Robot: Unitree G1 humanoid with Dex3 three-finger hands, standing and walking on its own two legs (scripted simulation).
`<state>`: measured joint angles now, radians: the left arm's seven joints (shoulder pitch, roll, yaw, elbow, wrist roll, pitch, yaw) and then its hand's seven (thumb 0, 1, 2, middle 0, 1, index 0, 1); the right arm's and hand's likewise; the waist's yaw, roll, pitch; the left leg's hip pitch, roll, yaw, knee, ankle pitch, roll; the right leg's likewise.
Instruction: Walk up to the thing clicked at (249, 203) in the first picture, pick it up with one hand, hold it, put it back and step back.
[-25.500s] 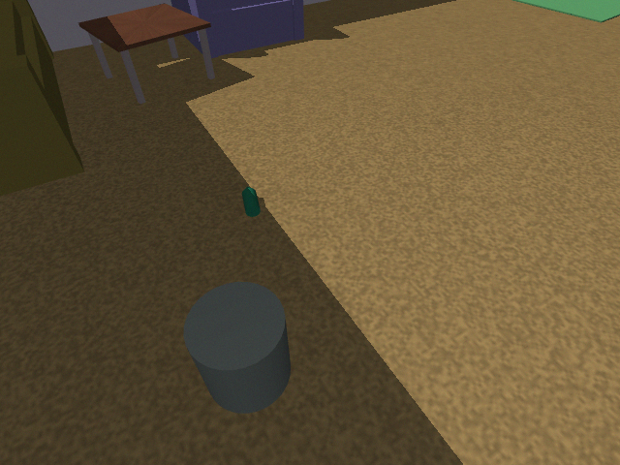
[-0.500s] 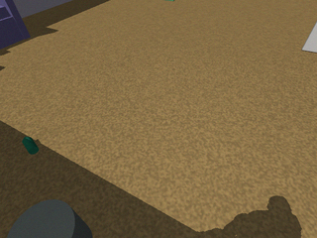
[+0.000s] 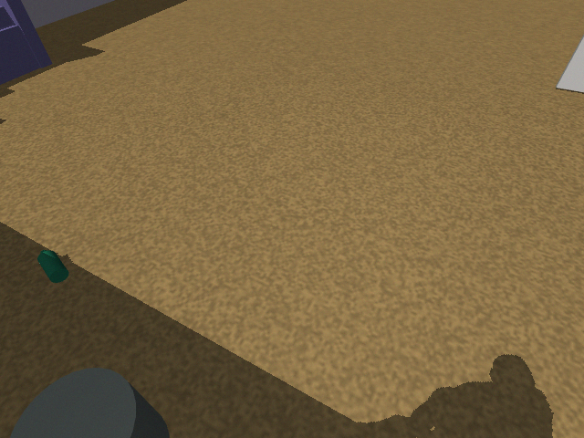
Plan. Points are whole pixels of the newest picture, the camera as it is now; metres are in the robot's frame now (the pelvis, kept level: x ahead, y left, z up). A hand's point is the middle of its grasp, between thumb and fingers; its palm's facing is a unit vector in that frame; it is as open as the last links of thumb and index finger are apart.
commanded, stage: stand
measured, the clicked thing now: (51, 263) +0.95 +1.09 -0.75
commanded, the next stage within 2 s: walk up in 0.22 s
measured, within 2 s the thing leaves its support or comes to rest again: neither
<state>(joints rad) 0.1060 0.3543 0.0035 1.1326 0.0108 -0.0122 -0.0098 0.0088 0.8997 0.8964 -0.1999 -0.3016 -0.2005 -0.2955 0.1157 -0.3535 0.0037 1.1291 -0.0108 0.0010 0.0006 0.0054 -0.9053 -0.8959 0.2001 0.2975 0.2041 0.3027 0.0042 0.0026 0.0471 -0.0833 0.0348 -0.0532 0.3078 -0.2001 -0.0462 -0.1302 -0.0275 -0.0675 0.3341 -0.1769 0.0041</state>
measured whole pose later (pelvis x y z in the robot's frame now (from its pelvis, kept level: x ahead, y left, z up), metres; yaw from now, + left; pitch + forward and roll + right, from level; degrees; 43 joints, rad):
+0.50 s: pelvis +0.04 +0.04 -0.02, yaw +2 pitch -3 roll -1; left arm 0.27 0.42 0.09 1.01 0.04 0.00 -0.06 0.01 0.90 0.90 -0.20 -0.30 -0.20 -0.30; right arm 0.24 -0.41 -0.09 1.01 -0.04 -0.04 0.05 0.01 -0.91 -0.90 0.20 0.30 0.20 0.30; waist 0.04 -0.02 0.07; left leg -0.28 0.05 0.03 0.56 -0.24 0.01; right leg -0.11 -0.07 -0.07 0.52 -0.36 -0.02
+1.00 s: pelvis +0.21 +0.01 -0.03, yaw -1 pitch -4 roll +0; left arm 0.19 0.37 0.07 0.88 0.03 -0.03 -0.08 0.01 0.90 0.90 -0.20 -0.30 -0.20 -0.30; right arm 0.36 -0.40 -0.06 0.86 -0.01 -0.05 0.01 0.01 -0.90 -0.90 0.20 0.30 0.21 0.30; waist -0.03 0.04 0.13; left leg -0.07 0.08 0.06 0.73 -0.47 0.01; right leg -0.36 -0.02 -0.05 0.64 -0.20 -0.03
